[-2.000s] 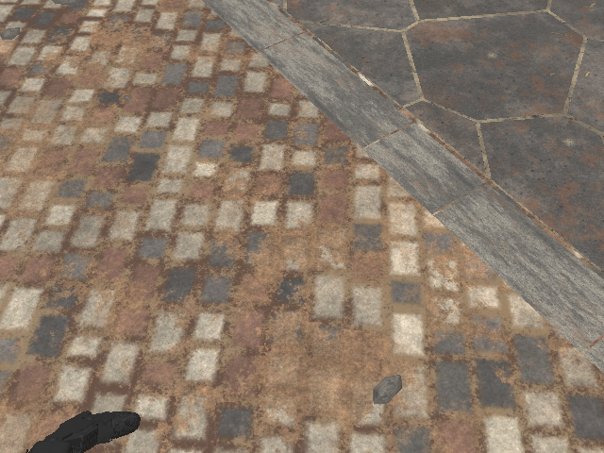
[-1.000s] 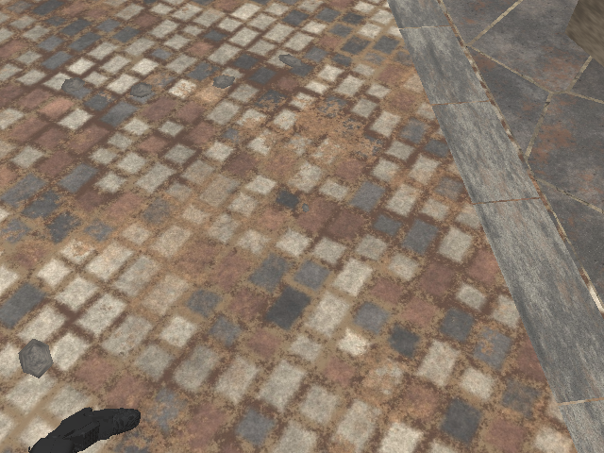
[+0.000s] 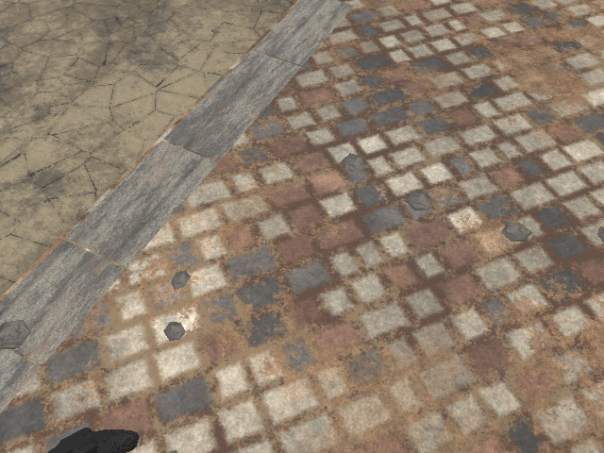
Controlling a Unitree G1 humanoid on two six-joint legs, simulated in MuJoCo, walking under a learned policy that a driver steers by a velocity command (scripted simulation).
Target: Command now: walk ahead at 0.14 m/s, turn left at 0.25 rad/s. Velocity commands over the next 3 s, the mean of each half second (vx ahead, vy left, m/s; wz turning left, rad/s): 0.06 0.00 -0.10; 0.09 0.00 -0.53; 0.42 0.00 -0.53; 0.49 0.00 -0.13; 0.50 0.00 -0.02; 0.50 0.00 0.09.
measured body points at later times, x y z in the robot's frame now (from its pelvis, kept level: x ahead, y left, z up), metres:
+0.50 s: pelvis +0.08 +0.00 +0.00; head +0.11 +0.00 +0.45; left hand +0.25 +0.26 -0.11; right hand +0.15 -0.30 -0.11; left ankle +0.06 +0.13 -0.73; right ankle +0.09 -0.12 -0.69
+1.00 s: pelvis +0.11 -0.04 +0.01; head +0.13 -0.05 +0.46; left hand +0.34 +0.18 -0.08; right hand +0.16 -0.36 -0.08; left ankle +0.20 +0.09 -0.71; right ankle +0.08 -0.13 -0.73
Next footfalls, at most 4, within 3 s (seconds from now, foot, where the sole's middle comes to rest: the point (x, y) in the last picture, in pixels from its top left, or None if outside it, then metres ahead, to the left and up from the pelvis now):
0.02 right None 0.18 -0.12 -0.77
0.32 left None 0.10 0.13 -0.77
0.66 right None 0.12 -0.14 -0.77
1.08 left None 0.24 0.06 -0.77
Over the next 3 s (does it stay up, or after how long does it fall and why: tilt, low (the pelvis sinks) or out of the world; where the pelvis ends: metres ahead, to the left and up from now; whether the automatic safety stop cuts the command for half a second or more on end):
stays up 0.85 -0.75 0.01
